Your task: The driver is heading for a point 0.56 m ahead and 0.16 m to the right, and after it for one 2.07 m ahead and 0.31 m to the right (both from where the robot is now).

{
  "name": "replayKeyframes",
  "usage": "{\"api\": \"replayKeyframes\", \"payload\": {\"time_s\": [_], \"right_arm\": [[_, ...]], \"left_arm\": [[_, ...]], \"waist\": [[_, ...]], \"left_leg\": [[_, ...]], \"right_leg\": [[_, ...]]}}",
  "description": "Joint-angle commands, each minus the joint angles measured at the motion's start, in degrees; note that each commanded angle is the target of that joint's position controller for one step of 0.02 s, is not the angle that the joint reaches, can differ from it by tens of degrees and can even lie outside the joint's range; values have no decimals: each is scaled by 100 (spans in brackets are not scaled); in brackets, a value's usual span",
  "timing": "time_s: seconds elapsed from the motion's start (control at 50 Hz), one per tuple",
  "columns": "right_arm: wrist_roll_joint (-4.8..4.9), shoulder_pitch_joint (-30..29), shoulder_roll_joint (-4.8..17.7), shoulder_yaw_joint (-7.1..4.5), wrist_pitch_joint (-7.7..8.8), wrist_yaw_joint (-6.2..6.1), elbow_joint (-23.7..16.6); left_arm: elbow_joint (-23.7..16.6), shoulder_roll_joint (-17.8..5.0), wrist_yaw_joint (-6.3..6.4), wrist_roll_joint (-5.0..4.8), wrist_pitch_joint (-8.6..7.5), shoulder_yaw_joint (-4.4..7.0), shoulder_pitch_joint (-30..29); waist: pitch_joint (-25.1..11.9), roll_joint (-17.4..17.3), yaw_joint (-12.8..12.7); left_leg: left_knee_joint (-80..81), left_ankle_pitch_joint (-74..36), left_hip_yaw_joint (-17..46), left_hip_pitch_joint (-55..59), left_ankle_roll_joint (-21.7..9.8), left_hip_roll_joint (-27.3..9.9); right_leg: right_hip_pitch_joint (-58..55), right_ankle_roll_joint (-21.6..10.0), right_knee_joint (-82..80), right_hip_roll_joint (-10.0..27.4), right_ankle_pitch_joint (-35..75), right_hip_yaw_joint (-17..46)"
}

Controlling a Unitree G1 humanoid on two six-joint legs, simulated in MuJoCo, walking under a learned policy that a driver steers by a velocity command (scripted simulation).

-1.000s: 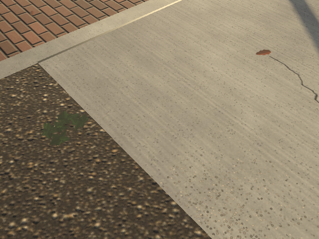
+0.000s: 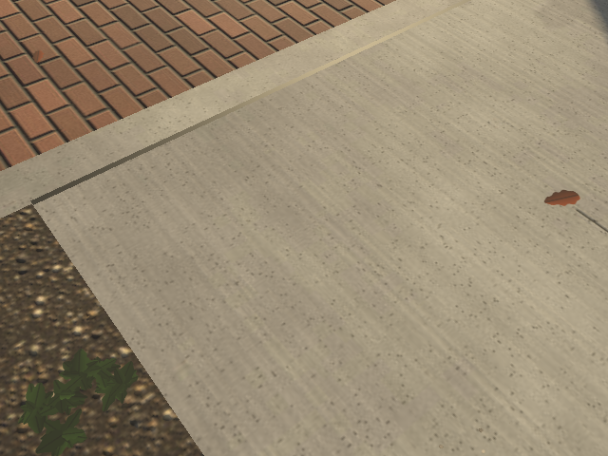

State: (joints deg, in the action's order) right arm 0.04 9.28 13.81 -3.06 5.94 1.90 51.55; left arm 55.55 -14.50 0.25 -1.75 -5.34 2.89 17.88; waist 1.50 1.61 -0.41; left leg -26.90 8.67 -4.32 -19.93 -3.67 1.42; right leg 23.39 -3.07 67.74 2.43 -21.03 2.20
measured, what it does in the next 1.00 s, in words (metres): walks ahead, turning right: right foot, then left foot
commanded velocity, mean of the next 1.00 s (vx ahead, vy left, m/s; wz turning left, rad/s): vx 0.40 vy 0.00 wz -0.34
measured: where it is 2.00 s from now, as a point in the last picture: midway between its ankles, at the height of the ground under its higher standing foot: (371, 430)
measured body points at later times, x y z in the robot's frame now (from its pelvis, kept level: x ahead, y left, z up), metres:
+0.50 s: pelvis +0.27 -0.06 -0.02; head +0.31 -0.08 +0.43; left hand +0.50 +0.14 -0.12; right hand +0.23 -0.33 -0.16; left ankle +0.09 +0.09 -0.66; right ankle +0.35 -0.15 -0.74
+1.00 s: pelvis +0.51 -0.10 -0.01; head +0.54 -0.11 +0.44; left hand +0.71 +0.11 -0.13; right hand +0.57 -0.40 -0.11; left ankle +0.65 -0.06 -0.74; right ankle +0.36 -0.17 -0.67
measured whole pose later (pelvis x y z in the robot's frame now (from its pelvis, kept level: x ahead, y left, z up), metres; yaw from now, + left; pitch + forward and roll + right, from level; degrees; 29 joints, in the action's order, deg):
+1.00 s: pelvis +0.51 -0.10 -0.01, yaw -21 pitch +2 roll +0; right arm -0.6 5.9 14.4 -2.4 4.8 1.6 45.2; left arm 44.7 -15.2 1.1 0.2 -2.0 3.0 12.5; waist 2.0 0.5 -0.4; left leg -28.9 4.0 0.8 -27.1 -2.8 3.1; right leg 19.6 0.7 61.3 -5.1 -31.3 4.6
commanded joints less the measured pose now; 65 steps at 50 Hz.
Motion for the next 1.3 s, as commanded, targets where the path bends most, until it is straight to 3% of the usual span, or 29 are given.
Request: {"api": "replayKeyframes", "payload": {"time_s": [0.02,0.12,0.22,0.34,0.4,0.42,0.44,0.46,0.48,0.5,0.52,0.54,0.56,0.6,0.68,0.74,0.8,0.88,0.9,0.92,0.94,0.96,0.98,1.02,1.06,1.12,1.22,1.28,1.3], "right_arm": [[-86,153,386,-78,112,2,-109],[-123,514,652,-155,138,-159,140],[-86,676,731,-137,92,-285,203],[9,1168,893,-202,-148,-341,383],[48,897,1134,-272,-255,-402,242],[50,790,1212,-293,-293,-422,194],[83,647,1215,-282,-301,-425,126],[-19,716,1015,-205,-222,-403,-33],[-68,1145,209,37,11,-269,-318],[150,504,733,-70,292,-150,-448],[305,99,840,-94,387,-116,-602],[221,47,780,-94,395,-150,-572],[82,57,858,-166,326,-197,-518],[-4,232,802,-209,149,-202,-566],[-121,-344,594,-159,14,-289,-857],[-79,-645,409,-72,26,-221,-914],[-56,-856,463,-51,55,-107,-967],[-122,-324,827,-163,145,-33,-823],[-164,-14,1039,-221,164,-46,-749],[-259,218,1377,-271,158,-49,-807],[-230,448,1217,-226,60,-45,-792],[-41,525,980,-170,-39,-38,-792],[47,216,1020,-192,-131,-45,-924],[24,-145,1037,-187,-316,-115,-1100],[-41,-335,1020,-207,-455,-176,-1184],[-37,-222,1084,-288,-549,-273,-1272],[44,-146,1150,-370,-663,-355,-1407],[110,-191,1126,-379,-772,-404,-1486],[125,-92,1025,-352,-795,-418,-1495]], "left_arm": [[-247,-320,51,-24,79,151,271],[-472,-305,68,27,207,225,-288],[-763,-168,-83,71,156,171,-1080],[-1351,-56,-314,56,164,80,-1942],[-1478,-309,-400,45,193,201,-1548],[-1390,-516,-402,27,206,310,-971],[-1177,-859,-344,21,210,496,-51],[-1024,-1438,-195,47,265,680,736],[-1209,-1782,-182,48,208,686,416],[-1180,-1291,-188,120,185,542,661],[-1194,-949,-173,135,136,458,417],[-1280,-758,-195,102,98,396,-32],[-1380,-558,-187,91,84,328,-391],[-1492,-585,-138,119,84,301,-562],[-1517,-1005,22,129,113,403,-367],[-1458,-890,96,100,235,375,-131],[-1277,-639,118,138,235,262,100],[-1224,-678,124,208,205,231,-254],[-1253,-670,133,237,188,226,-216],[-1315,-562,131,307,146,184,222],[-1225,-451,120,284,142,110,733],[-1277,-764,78,231,205,152,533],[-1384,-898,92,144,316,204,83],[-1505,-855,170,173,522,236,-428],[-1559,-633,241,192,603,205,-423],[-1506,-451,296,190,556,163,-345],[-1570,-549,249,158,493,185,-534],[-1489,-576,164,134,404,229,-258],[-1469,-755,162,167,390,293,-95]], "waist": [[-356,-671,-32],[29,-456,6],[205,-411,233],[470,-346,478],[16,-711,74],[-319,-799,-267],[-796,-671,-770],[-1354,196,-965],[-1956,1358,-274],[-2165,696,-685],[-1429,447,-618],[-887,-209,-286],[-657,-298,-91],[-479,-199,167],[-176,-20,129],[-449,318,-122],[-544,419,-305],[-662,387,87],[-909,146,174],[-1490,-610,-4],[-2102,-1572,45],[-2205,-1327,123],[-1641,-875,171],[-888,-322,131],[-603,-679,-48],[-892,-1032,-19],[-944,-1120,84],[-805,-1107,-111],[-785,-949,-160]], "left_leg": [[1780,-304,1485,973,-783,-1518],[2024,-1167,604,1112,-738,-1498],[2111,-1404,-121,1445,-502,-1408],[1516,-2415,-482,2766,-461,-1828],[438,-5074,-768,2802,-286,-1825],[-405,-5689,-826,2660,-213,-1768],[-1658,-5291,-919,2103,-31,-1527],[-3555,-2817,-919,528,213,-1168],[-5589,2268,-9,-1890,530,224],[-5841,2192,1081,-2528,334,-41],[-5533,1747,1030,-2779,172,-333],[-4887,1348,987,-2488,157,-604],[-4350,1156,932,-2080,214,-777],[-3852,956,899,-1565,379,-860],[-2365,103,594,-1375,737,-558],[-1046,-1294,409,-821,675,-222],[-518,-1865,507,-652,499,-228],[96,-1478,487,-182,11,-147],[158,-2918,664,484,-155,-323],[-267,-4859,1625,1884,-774,-1117],[-142,-5634,3014,2999,-1766,-2172],[254,-4113,3707,2888,-1841,-2197],[421,-2530,3582,2424,-1610,-1994],[879,-769,3156,1125,-1231,-1657],[1166,97,2698,275,-894,-1114],[1170,161,2526,204,-860,-875],[1189,873,3010,238,-756,-913],[996,1209,3049,-51,-506,-682],[720,1510,2893,-429,-282,-458]], "right_leg": [[954,-61,16,595,638,361],[1818,67,-849,490,1759,627],[1777,80,-2279,359,2827,172],[2235,-101,-3029,244,2000,-377],[1069,-396,-3069,-261,1156,-933],[278,-551,-3135,-488,999,-1027],[-1121,-783,-3650,-671,1418,-912],[-2886,-1178,-3802,325,1503,705],[-4610,-2418,-4665,1733,1076,4205],[-4703,-2249,-5105,1695,951,4308],[-4099,-1924,-5048,1461,1259,3306],[-3105,-1674,-5102,1170,1827,2556],[-2385,-1493,-5182,944,2244,2049],[-1585,-1471,-5424,747,2562,1792],[-785,-1290,-5292,377,4271,1034],[-803,-863,-4977,71,4314,575],[-1250,-741,-4816,329,3801,756],[-1868,-533,-3815,498,4328,834],[-1783,-312,-3146,147,4177,629],[-879,2,-1839,-360,2690,445],[322,428,-224,-790,-904,178],[720,499,245,-688,-1701,447],[1131,561,682,-518,-1424,495],[1202,557,394,-329,-930,391],[650,515,-733,-304,-626,231],[118,573,-1719,-478,-362,118],[-233,542,-2765,-539,140,229],[-961,334,-4024,-559,739,78],[-1470,169,-4464,-186,807,272]]}}
Keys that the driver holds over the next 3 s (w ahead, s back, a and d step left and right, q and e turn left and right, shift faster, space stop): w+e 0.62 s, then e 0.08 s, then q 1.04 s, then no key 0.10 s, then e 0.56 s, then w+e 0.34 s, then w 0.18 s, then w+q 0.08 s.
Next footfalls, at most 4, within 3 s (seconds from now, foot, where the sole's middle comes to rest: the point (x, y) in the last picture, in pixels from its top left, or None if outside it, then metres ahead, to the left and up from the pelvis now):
0.46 right None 0.39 -0.16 -0.77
0.90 left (343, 365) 0.69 -0.08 -0.77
1.30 right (433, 416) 0.57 -0.28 -0.77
1.74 left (314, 418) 0.56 -0.01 -0.77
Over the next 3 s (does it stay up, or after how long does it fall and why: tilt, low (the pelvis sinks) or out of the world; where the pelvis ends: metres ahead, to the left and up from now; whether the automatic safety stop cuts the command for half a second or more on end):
stays up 0.65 -0.17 -0.01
